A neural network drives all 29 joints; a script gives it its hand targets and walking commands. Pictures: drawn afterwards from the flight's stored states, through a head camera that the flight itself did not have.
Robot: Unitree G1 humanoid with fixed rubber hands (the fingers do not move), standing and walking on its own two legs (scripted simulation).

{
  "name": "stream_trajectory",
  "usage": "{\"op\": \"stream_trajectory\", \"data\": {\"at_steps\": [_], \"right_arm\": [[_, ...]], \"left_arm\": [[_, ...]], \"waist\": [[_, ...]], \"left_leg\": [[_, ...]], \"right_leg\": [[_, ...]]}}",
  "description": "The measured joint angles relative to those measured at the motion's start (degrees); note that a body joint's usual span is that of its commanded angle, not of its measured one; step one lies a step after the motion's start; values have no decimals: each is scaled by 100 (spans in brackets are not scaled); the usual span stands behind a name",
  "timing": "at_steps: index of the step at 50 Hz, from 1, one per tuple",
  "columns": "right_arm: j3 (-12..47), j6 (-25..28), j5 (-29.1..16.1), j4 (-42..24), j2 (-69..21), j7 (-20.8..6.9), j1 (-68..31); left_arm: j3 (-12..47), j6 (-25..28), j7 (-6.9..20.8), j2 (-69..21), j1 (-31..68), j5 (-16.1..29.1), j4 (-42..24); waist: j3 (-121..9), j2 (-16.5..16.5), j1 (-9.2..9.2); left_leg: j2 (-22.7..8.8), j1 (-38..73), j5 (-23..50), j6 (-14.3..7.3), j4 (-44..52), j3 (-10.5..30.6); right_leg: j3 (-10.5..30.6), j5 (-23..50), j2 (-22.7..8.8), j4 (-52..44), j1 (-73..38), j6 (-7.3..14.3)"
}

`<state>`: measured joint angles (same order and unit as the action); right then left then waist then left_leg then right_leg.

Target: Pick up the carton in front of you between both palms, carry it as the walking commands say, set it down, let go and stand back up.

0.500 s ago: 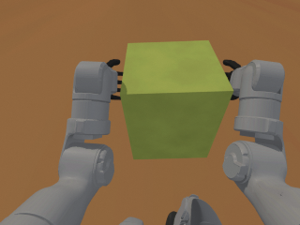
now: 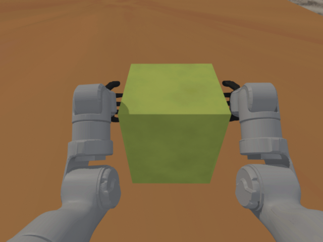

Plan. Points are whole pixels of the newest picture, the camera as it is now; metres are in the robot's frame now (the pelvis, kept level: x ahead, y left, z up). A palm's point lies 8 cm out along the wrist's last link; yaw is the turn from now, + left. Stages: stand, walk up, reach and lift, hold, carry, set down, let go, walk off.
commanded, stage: carry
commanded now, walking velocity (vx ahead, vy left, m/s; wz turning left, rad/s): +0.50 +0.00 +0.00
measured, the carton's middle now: (171, 124) +0.38 -0.01 +0.10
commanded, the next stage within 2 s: none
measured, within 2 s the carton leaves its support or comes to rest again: neither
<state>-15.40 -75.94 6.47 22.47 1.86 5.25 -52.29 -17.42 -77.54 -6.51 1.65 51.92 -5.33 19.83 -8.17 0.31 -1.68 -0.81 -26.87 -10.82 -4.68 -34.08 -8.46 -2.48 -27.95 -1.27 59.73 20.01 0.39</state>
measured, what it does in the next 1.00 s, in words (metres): walks ahead: right foot, then left foot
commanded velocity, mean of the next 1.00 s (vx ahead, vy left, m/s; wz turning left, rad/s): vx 0.50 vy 0.00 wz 0.00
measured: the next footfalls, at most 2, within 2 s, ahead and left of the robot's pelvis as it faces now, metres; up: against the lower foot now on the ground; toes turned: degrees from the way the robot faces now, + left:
right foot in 0.38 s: +0.37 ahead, -0.14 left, +0.00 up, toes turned -10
left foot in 0.80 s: +0.67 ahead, +0.09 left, +0.00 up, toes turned +12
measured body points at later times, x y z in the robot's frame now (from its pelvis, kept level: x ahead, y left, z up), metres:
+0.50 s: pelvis +0.29 -0.05 +0.02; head +0.31 -0.06 +0.47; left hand +0.60 +0.10 +0.09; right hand +0.61 -0.20 +0.08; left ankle +0.18 +0.07 -0.64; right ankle +0.33 -0.14 -0.72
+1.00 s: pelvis +0.60 +0.01 +0.02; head +0.57 +0.02 +0.47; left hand +0.87 +0.15 +0.09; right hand +0.86 -0.15 +0.09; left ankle +0.63 +0.09 -0.72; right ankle +0.57 -0.12 -0.65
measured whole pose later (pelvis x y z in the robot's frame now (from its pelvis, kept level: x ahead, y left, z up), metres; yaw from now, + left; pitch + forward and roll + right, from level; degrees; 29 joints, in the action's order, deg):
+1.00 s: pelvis +0.60 +0.01 +0.02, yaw -2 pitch +4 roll +0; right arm -6.8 -70.3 6.9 -13.7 -7.7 5.2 -9.3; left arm -6.5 -71.1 -4.7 -7.7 9.5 -7.2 -14.8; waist -8.2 1.1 -1.0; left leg -2.2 -16.5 -9.6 -3.8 -22.3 -13.6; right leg -4.7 -17.0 -5.5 59.1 30.0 -0.3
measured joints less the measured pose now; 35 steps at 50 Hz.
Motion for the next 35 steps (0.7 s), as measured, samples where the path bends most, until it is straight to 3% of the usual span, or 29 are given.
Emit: {"op": "stream_trajectory", "data": {"at_steps": [2,5,12,17,19,21,23,25,30,35], "right_arm": [[99,36,-53,-85,-63,7,350],[183,94,-178,-420,-121,78,764],[151,366,-156,-1220,-308,159,1192],[106,477,-19,-1783,-551,158,1606],[116,490,13,-2044,-594,136,1859],[117,545,-16,-2241,-540,78,2157],[123,565,-50,-2425,-566,29,2512],[195,585,-77,-2663,-672,19,2875],[515,743,5,-3533,-1026,20,3691],[830,652,54,-4228,-969,18,4182]], "left_arm": [[57,23,4,-33,-215,-16,34],[211,82,1,-85,-497,6,-166],[378,383,-47,-219,-999,69,-985],[396,552,-47,-366,-1477,110,-1519],[417,624,-42,-492,-1677,75,-1677],[481,806,-36,-735,-1961,-60,-1788],[551,865,-34,-946,-2364,-193,-2011],[587,874,-33,-1109,-2880,-250,-2424],[833,887,71,-1029,-3742,-116,-3409],[1083,875,165,-962,-4084,-39,-3857]], "waist": [[87,-17,-45],[282,30,-54],[553,102,114],[467,101,249],[374,45,225],[360,-176,247],[397,-159,219],[436,-133,168],[474,-142,152],[221,-149,212]], "left_leg": [[-22,291,-75,48,256,19],[-2,727,-47,69,747,31],[-1,1687,-159,216,1693,44],[-95,2321,-735,475,1719,48],[-193,2290,-1265,585,1008,135],[-361,1660,-1338,607,-621,368],[-220,895,-1504,558,-2144,551],[-188,305,-1345,533,-2645,505],[-386,-552,-666,626,-1579,381],[-465,-651,349,612,-38,163]], "right_leg": [[18,319,61,650,564,70],[-17,925,-80,470,1213,24],[-166,1835,-391,-1782,1656,-232],[-532,2554,-238,-3373,1043,-152],[-741,2705,-145,-3814,583,74],[-881,2339,-62,-3427,548,322],[-895,2018,-118,-3372,351,329],[-877,1917,-164,-3585,35,217],[-807,1709,-145,-4156,-772,166],[-795,1236,-127,-4404,-1593,-21]]}}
